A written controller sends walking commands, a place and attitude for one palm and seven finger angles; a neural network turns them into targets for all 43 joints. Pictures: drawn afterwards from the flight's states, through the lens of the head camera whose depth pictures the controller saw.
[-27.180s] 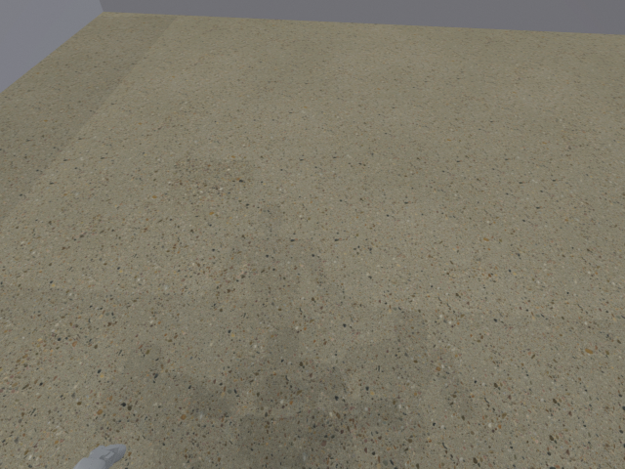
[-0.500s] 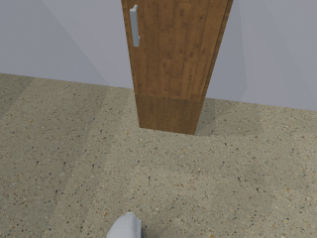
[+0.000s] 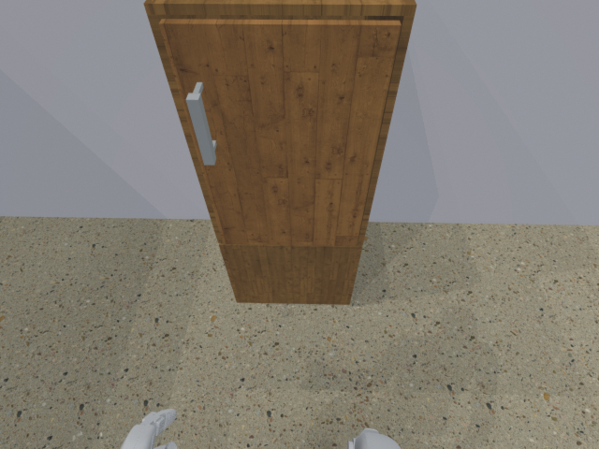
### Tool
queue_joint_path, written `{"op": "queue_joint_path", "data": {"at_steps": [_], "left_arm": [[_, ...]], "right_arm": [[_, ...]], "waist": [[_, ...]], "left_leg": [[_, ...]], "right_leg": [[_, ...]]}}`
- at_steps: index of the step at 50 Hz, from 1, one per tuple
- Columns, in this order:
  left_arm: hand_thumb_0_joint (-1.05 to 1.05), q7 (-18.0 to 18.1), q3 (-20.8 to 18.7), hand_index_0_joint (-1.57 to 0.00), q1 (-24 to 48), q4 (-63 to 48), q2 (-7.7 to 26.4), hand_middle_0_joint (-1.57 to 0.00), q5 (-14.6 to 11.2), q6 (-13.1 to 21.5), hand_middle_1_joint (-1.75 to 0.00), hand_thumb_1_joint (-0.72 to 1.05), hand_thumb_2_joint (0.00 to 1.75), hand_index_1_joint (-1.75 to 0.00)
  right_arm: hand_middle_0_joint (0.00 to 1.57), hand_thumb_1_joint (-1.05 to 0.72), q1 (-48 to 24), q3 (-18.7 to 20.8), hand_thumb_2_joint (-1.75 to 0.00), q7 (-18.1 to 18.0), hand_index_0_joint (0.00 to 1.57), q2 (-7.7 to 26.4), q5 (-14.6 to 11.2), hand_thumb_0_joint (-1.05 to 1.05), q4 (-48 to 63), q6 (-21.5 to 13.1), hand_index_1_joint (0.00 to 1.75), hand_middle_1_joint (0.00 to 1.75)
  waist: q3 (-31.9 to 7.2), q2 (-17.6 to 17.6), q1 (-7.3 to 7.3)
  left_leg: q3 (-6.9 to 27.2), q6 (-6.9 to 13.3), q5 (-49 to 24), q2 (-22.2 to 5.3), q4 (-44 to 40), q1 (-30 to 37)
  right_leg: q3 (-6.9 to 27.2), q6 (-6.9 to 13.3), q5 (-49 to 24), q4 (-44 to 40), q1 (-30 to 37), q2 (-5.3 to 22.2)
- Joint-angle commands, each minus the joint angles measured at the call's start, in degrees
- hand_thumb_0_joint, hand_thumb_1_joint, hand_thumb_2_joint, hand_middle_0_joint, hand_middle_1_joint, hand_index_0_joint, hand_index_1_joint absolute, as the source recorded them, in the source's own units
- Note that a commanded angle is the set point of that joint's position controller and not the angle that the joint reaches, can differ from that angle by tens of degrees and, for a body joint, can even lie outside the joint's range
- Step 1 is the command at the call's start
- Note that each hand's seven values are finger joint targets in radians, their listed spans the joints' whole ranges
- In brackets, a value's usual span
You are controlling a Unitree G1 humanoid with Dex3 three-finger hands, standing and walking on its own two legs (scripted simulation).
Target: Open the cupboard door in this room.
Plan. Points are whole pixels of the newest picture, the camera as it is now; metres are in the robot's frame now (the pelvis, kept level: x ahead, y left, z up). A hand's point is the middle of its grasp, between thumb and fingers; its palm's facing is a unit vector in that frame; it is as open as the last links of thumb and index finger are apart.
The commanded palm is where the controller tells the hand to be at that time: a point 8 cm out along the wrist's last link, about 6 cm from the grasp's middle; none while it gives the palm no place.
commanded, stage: come to a stop and stand still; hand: left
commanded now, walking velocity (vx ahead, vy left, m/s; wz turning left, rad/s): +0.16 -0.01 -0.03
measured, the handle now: (204, 125) +0.65 +0.19 +0.06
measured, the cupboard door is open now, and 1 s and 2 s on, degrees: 0 0 0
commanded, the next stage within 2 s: look again from close up in 1.54 s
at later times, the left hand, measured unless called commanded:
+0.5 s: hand out of the picture +0.11 +0.21 -0.18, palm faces +0.09 -0.96 -0.25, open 7.3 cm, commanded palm none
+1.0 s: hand out of the picture +0.13 +0.17 -0.17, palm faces +0.00 -0.97 -0.24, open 7.3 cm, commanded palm none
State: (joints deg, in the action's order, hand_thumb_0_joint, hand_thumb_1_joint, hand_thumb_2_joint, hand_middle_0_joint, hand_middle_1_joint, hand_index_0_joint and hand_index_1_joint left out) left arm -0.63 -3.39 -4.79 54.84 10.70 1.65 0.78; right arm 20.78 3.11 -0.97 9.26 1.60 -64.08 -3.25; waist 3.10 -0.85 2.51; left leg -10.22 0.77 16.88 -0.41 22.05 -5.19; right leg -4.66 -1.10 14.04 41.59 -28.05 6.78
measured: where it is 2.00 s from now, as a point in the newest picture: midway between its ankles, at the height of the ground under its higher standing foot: outside the picture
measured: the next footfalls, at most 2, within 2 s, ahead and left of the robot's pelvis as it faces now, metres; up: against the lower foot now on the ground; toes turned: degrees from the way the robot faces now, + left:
right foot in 0.06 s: +0.14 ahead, -0.13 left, +0.00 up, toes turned -8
left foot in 0.50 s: +0.09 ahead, +0.09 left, +0.00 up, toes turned +2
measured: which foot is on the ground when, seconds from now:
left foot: down 0.00-0.06, up 0.08-0.48, down 0.50-1.00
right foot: up 0.00-0.04, down 0.06-0.50, up 0.52-0.98, down 1.00-1.00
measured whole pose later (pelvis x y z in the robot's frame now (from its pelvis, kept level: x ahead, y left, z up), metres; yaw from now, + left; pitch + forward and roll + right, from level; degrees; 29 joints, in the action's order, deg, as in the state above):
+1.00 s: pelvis +0.05 -0.03 +0.00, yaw +0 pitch +0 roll +1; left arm 0.5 -2.7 -8.9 59.1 12.2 0.8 -1.4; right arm 14.3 3.3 -1.8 10.2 1.1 -61.9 0.7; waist 3.7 -0.9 1.9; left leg -4.3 -2.2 11.7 -3.6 28.0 -15.7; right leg -1.9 -1.9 16.8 29.3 -12.2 3.5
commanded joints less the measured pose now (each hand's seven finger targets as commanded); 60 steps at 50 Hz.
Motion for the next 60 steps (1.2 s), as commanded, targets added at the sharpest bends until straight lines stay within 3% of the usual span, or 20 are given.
{"op": "queue_joint_path", "data": {"at_steps": [1, 2, 3, 4, 9, 21, 23, 24, 25, 26, 27, 29, 35, 42, 47, 49, 50, 51, 53, 60], "left_arm": [[0.00, -0.12, 0.04, -0.20, -8.10, 0.59, 2.50, -0.20, -0.19, 1.38, -0.30, 0.90, 0.90, -0.30], [0.00, 0.18, -0.48, -0.20, -13.87, 2.64, 5.00, -0.20, -0.09, 2.10, -0.30, 0.90, 0.90, -0.30], [0.00, 0.94, -1.73, -0.20, -19.98, 4.66, 10.56, -0.20, 0.34, 2.92, -0.30, 0.90, 0.90, -0.30], [0.00, 1.11, -1.82, -0.20, -22.99, 5.36, 13.60, -0.20, -0.94, 2.83, -0.30, 0.90, 0.90, -0.30], [0.00, 2.34, 0.42, -0.20, -6.86, 2.25, 6.01, -0.20, -0.87, 2.12, -0.30, 0.90, 0.90, -0.30], [0.00, 3.27, -2.12, -0.20, -6.89, 1.45, 10.14, -0.20, 0.14, -1.11, -0.30, 0.90, 0.90, -0.30], [0.00, 3.13, -2.00, -0.20, -5.92, 1.26, 10.16, -0.20, -0.37, -1.56, -0.30, 0.90, 0.90, -0.30], [0.00, 2.98, -1.45, -0.20, -8.04, 1.32, 8.07, -0.20, -0.67, -1.97, -0.30, 0.90, 0.90, -0.30], [0.00, 2.81, -0.65, -0.20, -11.03, 0.96, 4.79, -0.20, -1.09, -2.29, -0.30, 0.90, 0.90, -0.30], [0.00, 3.13, -0.24, -0.20, -10.47, 1.18, 4.72, -0.20, -1.06, -2.60, -0.30, 0.90, 0.90, -0.30], [0.00, 3.20, -0.57, -0.20, -9.96, 1.00, 5.24, -0.20, -1.04, -2.99, -0.30, 0.90, 0.90, -0.30], [0.00, 2.80, -1.12, -0.20, -10.39, 2.49, 6.14, -0.20, -0.64, -3.50, -0.30, 0.90, 0.90, -0.30], [0.00, 1.46, -1.43, -0.20, -10.22, 2.52, 6.71, -0.20, -0.54, -3.29, -0.30, 0.90, 0.90, -0.30], [0.00, 0.72, -0.19, -0.20, -5.45, 1.01, 3.86, -0.20, -0.78, -3.06, -0.30, 0.90, 0.90, -0.30], [0.00, 1.03, 0.25, -0.20, -10.82, 4.03, 3.84, -0.20, -1.25, -1.97, -0.30, 0.90, 0.90, -0.30], [0.00, 1.65, -0.10, -0.20, -13.52, 5.40, 7.67, -0.20, -0.59, -1.09, -0.30, 0.90, 0.90, -0.30], [0.00, 1.94, -0.16, -0.20, -10.99, 4.93, 10.76, -0.20, -0.48, -0.77, -0.30, 0.90, 0.90, -0.30], [0.00, 1.99, -0.02, -0.20, -7.99, 3.45, 11.45, -0.20, -0.67, -1.02, -0.30, 0.90, 0.90, -0.30], [0.00, 2.21, -0.33, -0.20, -4.61, 2.82, 10.32, -0.20, -0.53, -0.97, -0.30, 0.90, 0.90, -0.30], [0.00, 2.23, 1.48, -0.20, -8.80, 5.60, 4.32, -0.20, -1.72, -0.12, -0.30, 0.90, 0.90, -0.30]], "right_arm": [[0.20, -0.90, 1.13, 1.25, -0.90, -0.17, 0.20, 7.27, -0.13, 0.00, 1.91, -0.44, 0.30, 0.30], [0.20, -0.90, 1.33, 0.82, -0.90, 0.05, 0.20, 6.27, -0.56, 0.00, 1.67, -0.57, 0.30, 0.30], [0.20, -0.90, 2.64, 0.17, -0.90, 0.49, 0.20, 2.74, -1.03, 0.00, 2.51, -0.77, 0.30, 0.30], [0.20, -0.90, 1.13, -0.03, -0.90, 0.33, 0.20, 3.59, -1.27, 0.00, 4.10, 0.08, 0.30, 0.30], [0.20, -0.90, 1.45, -0.76, -0.90, -0.35, 0.20, 0.48, -1.46, 0.00, 0.34, 3.08, 0.30, 0.30], [0.20, -0.90, -6.50, 1.09, -0.90, -0.02, 0.20, 4.07, -1.35, 0.00, 6.12, 5.09, 0.30, 0.30], [0.20, -0.90, -4.17, 0.98, -0.90, 0.02, 0.20, 4.47, -1.23, 0.00, 5.40, 4.46, 0.30, 0.30], [0.20, -0.90, -3.97, 1.16, -0.90, -0.05, 0.20, 6.71, -0.95, 0.00, 5.34, 3.80, 0.30, 0.30], [0.20, -0.90, -4.49, 1.90, -0.90, -0.16, 0.20, 11.47, -0.45, 0.00, 6.56, 3.14, 0.30, 0.30], [0.20, -0.90, -5.94, 2.14, -0.90, -0.54, 0.20, 13.15, -0.60, 0.00, 7.63, 3.63, 0.30, 0.30], [0.20, -0.90, -7.38, 1.77, -0.90, -1.01, 0.20, 12.69, -0.26, 0.00, 8.31, 3.68, 0.30, 0.30], [0.20, -0.90, -10.39, 1.09, -0.90, -2.16, 0.20, 10.77, -0.16, 0.00, 8.43, 3.22, 0.30, 0.30], [0.20, -0.90, -5.87, 1.38, -0.90, -2.55, 0.20, 10.28, -0.40, 0.00, 7.25, 2.61, 0.30, 0.30], [0.20, -0.90, -3.59, 2.22, -0.90, -2.01, 0.20, 10.54, 0.05, 0.00, 5.55, 2.76, 0.30, 0.30], [0.20, -0.90, -7.00, 2.12, -0.90, -1.06, 0.20, 10.37, -0.28, 0.00, 4.90, 3.04, 0.30, 0.30], [0.20, -0.90, -6.47, 1.40, -0.90, -0.65, 0.20, 6.44, -1.15, 0.00, 4.77, 3.30, 0.30, 0.30], [0.20, -0.90, -6.85, 0.22, -0.90, -0.36, 0.20, 2.93, -1.39, 0.00, 5.67, 3.63, 0.30, 0.30], [0.20, -0.90, -8.18, 0.07, -0.90, -0.08, 0.20, 3.49, -1.00, 0.00, 6.04, 4.23, 0.30, 0.30], [0.20, -0.90, -6.12, 0.34, -0.90, -0.01, 0.20, 3.99, -0.34, 0.00, 4.34, 5.00, 0.30, 0.30], [0.20, -0.90, 0.63, -0.92, -0.90, -0.85, 0.20, 2.92, -0.70, 0.00, -0.51, 3.08, 0.30, 0.30]], "waist": [[-2.27, 3.28, -4.07], [-5.33, -0.67, -6.74], [-10.50, -14.27, -8.17], [-10.97, -16.18, -8.38], [-2.52, -1.08, -1.80], [-5.41, -11.80, -3.14], [-6.65, -9.78, -1.25], [-8.04, -1.59, -1.59], [-8.86, 14.00, -2.00], [-7.08, 15.19, -1.35], [-5.06, 11.04, -1.67], [-3.37, 14.04, -2.95], [-7.96, 8.42, -1.23], [-6.05, 11.52, 0.53], [-5.62, 12.71, -2.80], [-5.62, 0.61, -3.92], [-3.03, -10.27, -3.01], [-0.03, -10.53, -3.39], [3.92, -14.91, -2.62], [1.07, -2.05, -1.61]], "left_leg": [[7.90, 4.74, -23.32, -13.17, 2.61, -2.83], [5.28, 2.42, -20.31, -10.40, 11.16, -7.68], [0.58, -0.44, -2.34, -3.99, 25.66, -19.48], [3.78, -1.43, 18.82, -0.76, 36.56, -24.24], [10.01, -2.79, 7.49, -5.03, 33.31, -15.11], [8.94, -3.60, 5.22, -1.96, 19.63, -14.20], [7.25, -3.43, -8.14, -1.97, 5.84, -5.70], [9.70, -2.63, -19.02, -5.96, 1.06, 0.84], [24.19, 2.05, -38.72, -18.69, -1.68, 3.11], [25.07, 7.25, -45.81, -23.28, -2.95, -3.15], [22.87, 9.56, -43.68, -23.13, -3.23, -6.60], [20.04, 8.05, -45.11, -19.03, -2.30, -5.02], [16.96, 7.55, -43.41, -17.78, -1.03, 6.89], [17.15, 8.10, -35.79, -16.93, -2.08, 5.69], [16.28, 4.79, -17.96, -13.31, -1.70, -6.09], [11.41, -0.38, -2.45, -7.02, 5.38, -14.85], [7.57, -2.69, 7.50, -2.92, 8.17, -17.61], [8.29, -2.47, 10.20, -3.33, 11.40, -14.17], [9.11, -1.89, 8.22, -3.43, 15.56, -13.08], [10.86, -1.54, -11.00, -5.06, 2.15, -4.22]], "right_leg": [[-3.12, 1.44, -4.80, -13.60, 14.50, -3.82], [0.18, 2.39, -8.86, -16.21, 25.10, -1.35], [16.48, 6.81, -18.49, -18.36, 36.72, 12.29], [24.76, 12.31, -27.88, -22.38, 36.36, 19.54], [7.06, 9.43, -36.67, -23.03, 15.38, 11.67], [6.45, 10.78, -37.96, -16.35, 19.66, 11.67], [4.38, 7.01, -28.75, -11.93, 16.56, 8.59], [2.41, 4.07, -16.68, -7.13, 12.46, 4.76], [-1.29, 0.13, 7.21, 0.57, 4.94, -2.39], [2.99, -0.34, 21.84, 10.64, 6.60, -4.81], [6.22, -0.10, 21.50, 16.49, 6.62, -4.75], [9.13, -0.70, 15.81, 21.69, 2.04, -5.13], [8.28, -2.59, 10.25, 24.88, -3.62, -5.19], [4.43, -2.39, 13.70, 6.59, 2.52, -3.76], [1.20, -0.68, 3.06, -13.68, 18.17, -4.80], [7.49, 0.69, -2.00, -24.73, 26.48, 1.40], [16.26, 4.24, 3.17, -28.84, 21.62, 9.66], [16.94, 7.12, 11.56, -32.50, 12.85, 12.21], [15.88, 7.49, 19.24, -33.35, 6.20, 8.78], [7.39, 4.54, -2.34, -22.59, 11.78, 1.81]]}}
